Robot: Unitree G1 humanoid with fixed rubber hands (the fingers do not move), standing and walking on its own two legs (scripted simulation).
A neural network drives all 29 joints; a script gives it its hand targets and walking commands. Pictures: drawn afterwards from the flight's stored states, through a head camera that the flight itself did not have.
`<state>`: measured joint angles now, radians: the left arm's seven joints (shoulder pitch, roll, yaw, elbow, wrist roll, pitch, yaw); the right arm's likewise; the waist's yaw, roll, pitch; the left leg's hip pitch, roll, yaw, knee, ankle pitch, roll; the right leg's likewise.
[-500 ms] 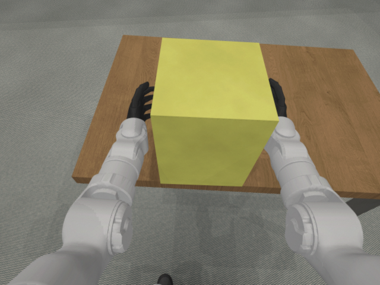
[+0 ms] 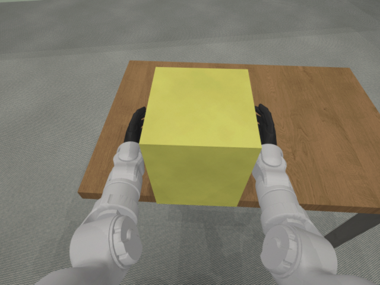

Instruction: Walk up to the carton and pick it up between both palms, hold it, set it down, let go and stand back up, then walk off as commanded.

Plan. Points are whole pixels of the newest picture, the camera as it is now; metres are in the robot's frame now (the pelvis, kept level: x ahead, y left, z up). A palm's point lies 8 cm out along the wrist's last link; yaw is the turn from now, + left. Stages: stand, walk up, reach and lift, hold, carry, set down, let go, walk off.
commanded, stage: reach and lift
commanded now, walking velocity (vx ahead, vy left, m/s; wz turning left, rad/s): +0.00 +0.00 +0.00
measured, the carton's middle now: (198, 141) +0.41 +0.00 +0.06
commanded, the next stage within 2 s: none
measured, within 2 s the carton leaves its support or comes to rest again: leaves its support in 0.96 s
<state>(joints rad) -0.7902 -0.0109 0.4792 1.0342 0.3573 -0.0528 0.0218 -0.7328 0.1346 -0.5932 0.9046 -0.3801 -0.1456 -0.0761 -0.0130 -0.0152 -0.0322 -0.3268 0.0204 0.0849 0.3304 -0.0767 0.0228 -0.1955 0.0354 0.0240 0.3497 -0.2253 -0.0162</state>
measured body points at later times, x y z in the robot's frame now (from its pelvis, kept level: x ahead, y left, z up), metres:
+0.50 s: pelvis +0.00 +0.00 +0.00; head +0.03 +0.03 +0.45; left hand +0.42 +0.15 +0.06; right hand +0.40 -0.15 +0.08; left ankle +0.06 +0.11 -0.75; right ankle -0.03 -0.11 -0.75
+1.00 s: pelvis -0.01 +0.00 +0.00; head +0.02 +0.03 +0.45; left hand +0.41 +0.15 +0.07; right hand +0.40 -0.14 +0.08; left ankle +0.06 +0.11 -0.75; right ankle -0.03 -0.11 -0.75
